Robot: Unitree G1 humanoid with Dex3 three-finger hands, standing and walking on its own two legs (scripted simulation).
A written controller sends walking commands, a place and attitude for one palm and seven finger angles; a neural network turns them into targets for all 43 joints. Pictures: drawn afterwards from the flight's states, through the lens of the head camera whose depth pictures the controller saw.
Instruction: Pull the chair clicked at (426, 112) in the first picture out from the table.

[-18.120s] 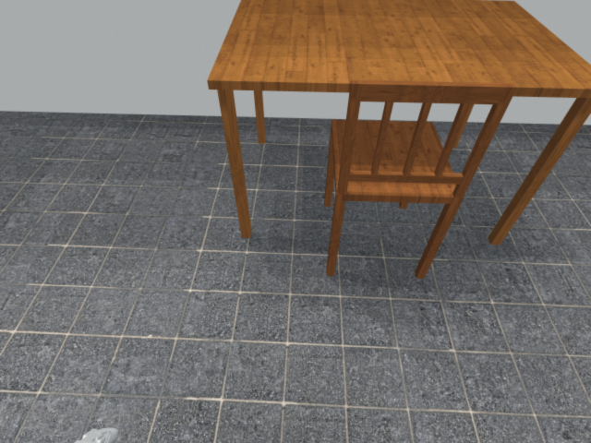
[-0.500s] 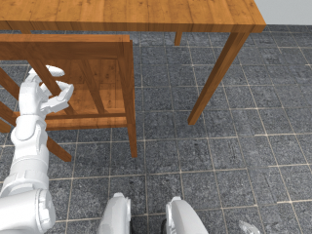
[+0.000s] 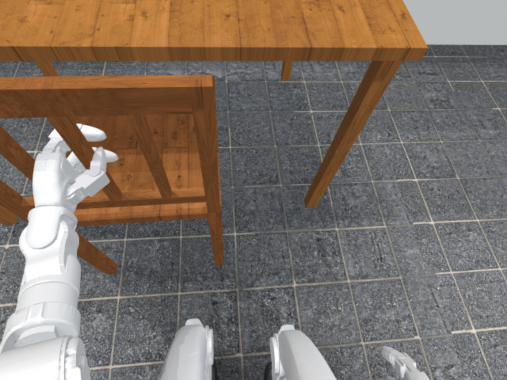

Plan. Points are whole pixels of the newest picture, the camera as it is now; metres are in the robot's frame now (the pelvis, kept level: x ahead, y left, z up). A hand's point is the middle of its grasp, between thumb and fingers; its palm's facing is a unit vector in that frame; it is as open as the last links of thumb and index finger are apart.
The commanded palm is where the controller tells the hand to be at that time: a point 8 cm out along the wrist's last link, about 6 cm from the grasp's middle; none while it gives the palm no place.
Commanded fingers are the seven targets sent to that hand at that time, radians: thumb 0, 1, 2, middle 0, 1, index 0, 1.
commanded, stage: hook a spindle and tug to test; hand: left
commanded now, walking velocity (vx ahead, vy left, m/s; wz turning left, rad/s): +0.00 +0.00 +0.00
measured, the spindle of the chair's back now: (92, 163) +0.45 +0.26 +0.02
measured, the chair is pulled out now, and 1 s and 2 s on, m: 0.01 0.11 0.15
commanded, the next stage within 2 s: step backward, pulling the chair out in 0.18 s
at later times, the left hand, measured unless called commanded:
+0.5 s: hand (106, 177) +0.40 +0.21 +0.05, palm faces +0.29 -0.95 -0.10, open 5.1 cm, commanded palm +0.37 +0.25 +0.04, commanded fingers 0.00 0.90 0.90 -0.50 -1.45 -0.50 -1.45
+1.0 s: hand (139, 220) +0.34 +0.16 +0.05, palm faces +0.09 -0.98 -0.19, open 4.9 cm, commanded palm +0.31 +0.20 +0.05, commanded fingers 0.00 0.90 0.90 -0.50 -1.45 -0.50 -1.45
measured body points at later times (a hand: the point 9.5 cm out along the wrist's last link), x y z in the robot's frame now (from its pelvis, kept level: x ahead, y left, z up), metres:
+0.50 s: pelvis +0.01 +0.00 +0.07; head +0.10 +0.01 +0.51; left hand +0.38 +0.26 +0.06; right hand +0.10 -0.25 -0.05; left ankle +0.03 +0.10 -0.62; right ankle +0.01 -0.11 -0.62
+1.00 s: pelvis -0.04 +0.00 +0.10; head +0.04 +0.00 +0.54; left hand +0.33 +0.21 +0.07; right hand +0.04 -0.26 -0.03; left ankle +0.03 +0.10 -0.62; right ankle +0.01 -0.11 -0.62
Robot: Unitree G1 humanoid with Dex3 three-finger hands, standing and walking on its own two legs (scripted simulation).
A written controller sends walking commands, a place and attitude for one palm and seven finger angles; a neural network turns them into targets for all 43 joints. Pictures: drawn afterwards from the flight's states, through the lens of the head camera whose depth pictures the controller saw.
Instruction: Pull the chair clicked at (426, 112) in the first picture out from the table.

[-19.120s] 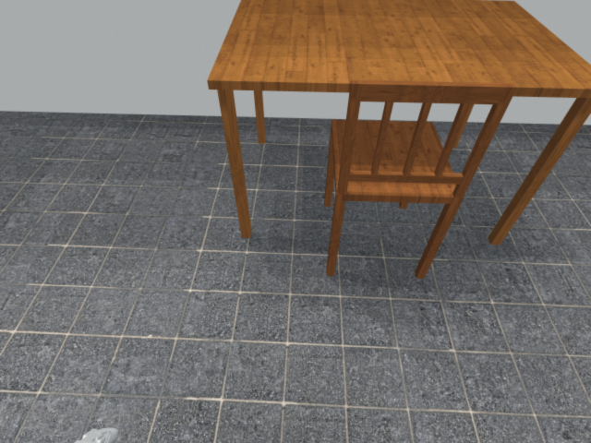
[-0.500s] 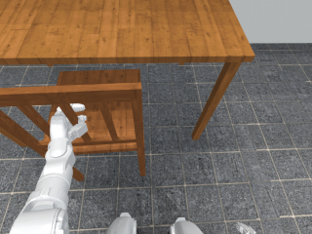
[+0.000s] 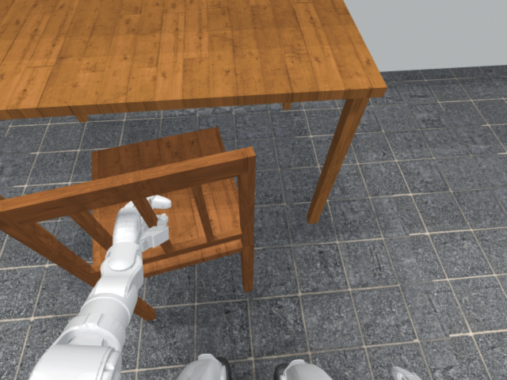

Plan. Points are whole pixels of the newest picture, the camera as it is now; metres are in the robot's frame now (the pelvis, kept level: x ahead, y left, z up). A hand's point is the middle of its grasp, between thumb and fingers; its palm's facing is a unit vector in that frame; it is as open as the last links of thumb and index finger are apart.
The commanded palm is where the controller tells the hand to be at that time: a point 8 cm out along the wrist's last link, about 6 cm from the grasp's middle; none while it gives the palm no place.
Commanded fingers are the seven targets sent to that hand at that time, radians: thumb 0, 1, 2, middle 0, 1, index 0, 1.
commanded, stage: step backward, pulling the chair out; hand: left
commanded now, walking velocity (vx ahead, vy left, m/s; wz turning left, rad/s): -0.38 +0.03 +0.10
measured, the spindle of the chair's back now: (155, 226) +0.40 +0.19 -0.09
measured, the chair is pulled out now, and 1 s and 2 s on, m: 0.11 0.15 0.15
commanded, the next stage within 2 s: stop walking, hand still on the chair in 2.00 s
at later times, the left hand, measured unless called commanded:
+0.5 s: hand (172, 246) +0.34 +0.14 -0.05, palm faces +0.05 -0.98 -0.19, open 4.9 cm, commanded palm +0.33 +0.19 -0.04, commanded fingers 0.00 0.90 0.90 -0.50 -1.45 -0.50 -1.45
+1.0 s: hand (172, 245) +0.34 +0.14 -0.05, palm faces +0.08 -0.98 -0.19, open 5.0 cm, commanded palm +0.33 +0.19 -0.04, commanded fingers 0.00 0.90 0.90 -0.50 -1.45 -0.50 -1.45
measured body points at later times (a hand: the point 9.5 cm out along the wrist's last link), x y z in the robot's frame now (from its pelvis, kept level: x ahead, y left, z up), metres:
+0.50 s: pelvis -0.02 +0.00 +0.00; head +0.05 -0.01 +0.45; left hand +0.33 +0.19 -0.03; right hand +0.08 -0.27 -0.12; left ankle +0.07 +0.10 -0.72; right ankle +0.04 -0.11 -0.72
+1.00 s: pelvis -0.02 -0.01 +0.00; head +0.05 -0.02 +0.44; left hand +0.33 +0.19 -0.03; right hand +0.09 -0.28 -0.13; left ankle +0.07 +0.10 -0.72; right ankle +0.04 -0.11 -0.72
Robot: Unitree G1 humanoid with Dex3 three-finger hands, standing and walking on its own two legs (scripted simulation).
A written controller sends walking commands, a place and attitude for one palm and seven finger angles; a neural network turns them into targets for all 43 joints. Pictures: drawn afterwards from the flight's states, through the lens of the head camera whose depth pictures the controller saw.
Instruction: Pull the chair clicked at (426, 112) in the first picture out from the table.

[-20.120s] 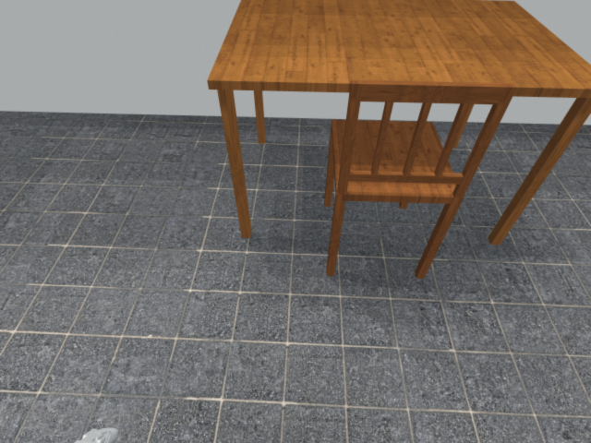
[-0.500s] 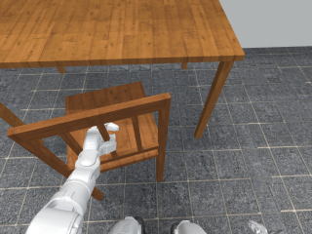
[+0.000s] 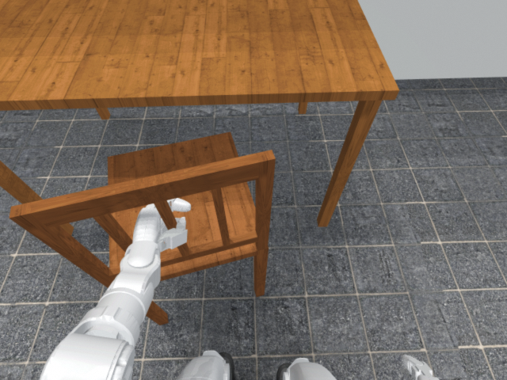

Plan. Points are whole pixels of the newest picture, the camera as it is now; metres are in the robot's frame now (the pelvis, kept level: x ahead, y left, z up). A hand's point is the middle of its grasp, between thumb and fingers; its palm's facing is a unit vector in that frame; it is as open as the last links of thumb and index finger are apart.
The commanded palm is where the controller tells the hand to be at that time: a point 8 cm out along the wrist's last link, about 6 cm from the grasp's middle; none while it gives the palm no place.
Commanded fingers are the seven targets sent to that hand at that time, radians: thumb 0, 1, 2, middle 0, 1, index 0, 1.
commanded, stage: step backward, pulling the chair out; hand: left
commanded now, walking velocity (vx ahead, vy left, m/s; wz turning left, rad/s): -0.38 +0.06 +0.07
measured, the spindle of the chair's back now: (174, 229) +0.39 +0.17 -0.09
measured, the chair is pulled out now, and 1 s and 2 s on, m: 0.15 0.15 0.16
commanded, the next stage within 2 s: stop walking, hand still on the chair in 1.00 s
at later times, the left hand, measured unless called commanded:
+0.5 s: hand (181, 232) +0.36 +0.14 -0.05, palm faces +0.06 -0.98 -0.19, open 5.0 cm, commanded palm +0.35 +0.19 -0.04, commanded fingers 0.00 0.90 0.90 -0.50 -1.45 -0.50 -1.45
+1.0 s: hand (181, 232) +0.36 +0.14 -0.05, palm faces +0.06 -0.98 -0.19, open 5.1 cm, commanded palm +0.35 +0.19 -0.04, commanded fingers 0.00 0.90 0.90 -0.50 -1.45 -0.50 -1.45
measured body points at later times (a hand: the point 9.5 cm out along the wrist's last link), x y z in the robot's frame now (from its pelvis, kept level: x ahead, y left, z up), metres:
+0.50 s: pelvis +0.00 +0.00 +0.00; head +0.07 -0.01 +0.44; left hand +0.36 +0.20 -0.03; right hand +0.10 -0.26 -0.13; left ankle +0.09 +0.11 -0.72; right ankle +0.06 -0.10 -0.72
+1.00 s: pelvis -0.01 +0.00 +0.00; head +0.06 -0.01 +0.44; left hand +0.36 +0.20 -0.03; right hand +0.10 -0.25 -0.13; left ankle +0.09 +0.11 -0.72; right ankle +0.06 -0.10 -0.72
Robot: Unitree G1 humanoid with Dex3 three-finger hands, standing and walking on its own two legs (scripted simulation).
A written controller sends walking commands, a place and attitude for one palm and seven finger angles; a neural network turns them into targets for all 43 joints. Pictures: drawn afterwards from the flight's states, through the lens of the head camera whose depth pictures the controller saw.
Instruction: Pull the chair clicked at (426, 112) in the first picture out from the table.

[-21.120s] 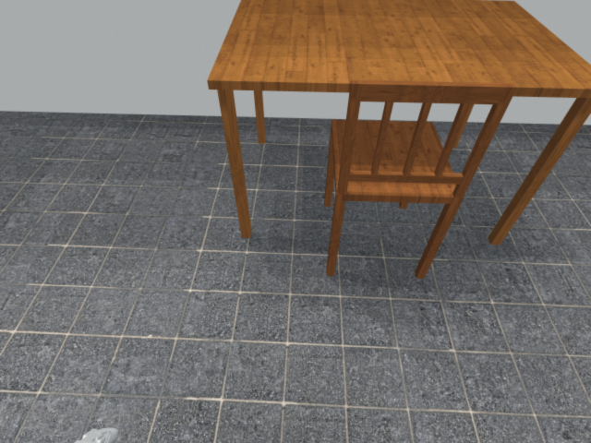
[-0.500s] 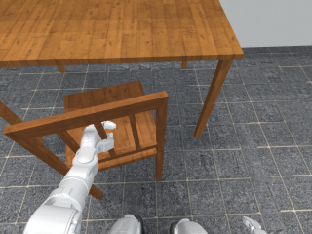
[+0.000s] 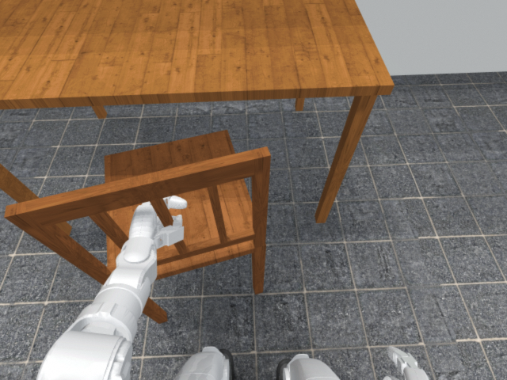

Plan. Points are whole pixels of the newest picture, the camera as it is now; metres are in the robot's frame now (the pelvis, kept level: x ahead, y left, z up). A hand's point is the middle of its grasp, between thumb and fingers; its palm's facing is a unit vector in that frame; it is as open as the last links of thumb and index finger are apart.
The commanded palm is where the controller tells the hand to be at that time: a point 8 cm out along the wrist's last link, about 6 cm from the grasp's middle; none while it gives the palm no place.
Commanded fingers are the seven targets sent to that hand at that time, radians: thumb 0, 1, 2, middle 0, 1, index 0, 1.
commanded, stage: stop walking, hand still on the chair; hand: left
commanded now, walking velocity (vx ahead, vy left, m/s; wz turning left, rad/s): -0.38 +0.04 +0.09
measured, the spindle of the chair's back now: (170, 227) +0.39 +0.18 -0.09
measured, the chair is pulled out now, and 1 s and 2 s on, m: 0.15 0.16 0.16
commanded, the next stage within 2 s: open the thumb and straighten the fingers in 1.06 s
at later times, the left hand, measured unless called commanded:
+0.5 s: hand (178, 234) +0.35 +0.15 -0.05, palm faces +0.10 -0.98 -0.17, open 5.1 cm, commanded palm +0.33 +0.20 -0.03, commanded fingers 0.00 0.90 0.90 -0.50 -1.45 -0.50 -1.45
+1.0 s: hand (178, 233) +0.36 +0.15 -0.04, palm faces +0.09 -0.98 -0.17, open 5.3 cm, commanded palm +0.33 +0.20 -0.03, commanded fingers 0.00 0.90 0.90 -0.50 -1.45 -0.50 -1.45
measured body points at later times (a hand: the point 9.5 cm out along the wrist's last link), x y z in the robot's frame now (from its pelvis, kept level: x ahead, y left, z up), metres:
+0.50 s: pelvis +0.04 -0.01 +0.01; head +0.08 -0.02 +0.46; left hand +0.35 +0.20 -0.03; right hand +0.16 -0.26 -0.11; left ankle +0.09 +0.12 -0.72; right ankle +0.07 -0.10 -0.72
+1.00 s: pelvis +0.09 +0.00 +0.02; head +0.10 -0.02 +0.47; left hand +0.35 +0.20 -0.03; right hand +0.24 -0.25 -0.09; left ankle +0.09 +0.12 -0.72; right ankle +0.07 -0.10 -0.72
